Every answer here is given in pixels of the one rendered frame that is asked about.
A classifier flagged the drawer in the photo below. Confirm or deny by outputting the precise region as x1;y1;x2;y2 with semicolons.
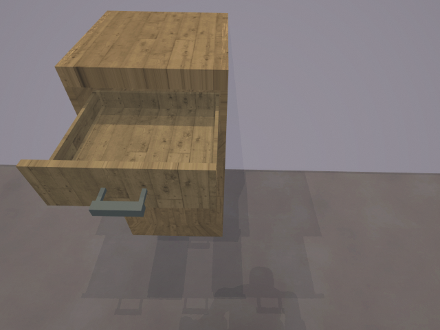
16;90;219;209

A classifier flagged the handle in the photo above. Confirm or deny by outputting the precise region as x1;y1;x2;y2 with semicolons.
89;188;147;217

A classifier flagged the cabinet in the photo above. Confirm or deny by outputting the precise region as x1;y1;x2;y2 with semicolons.
55;11;228;237

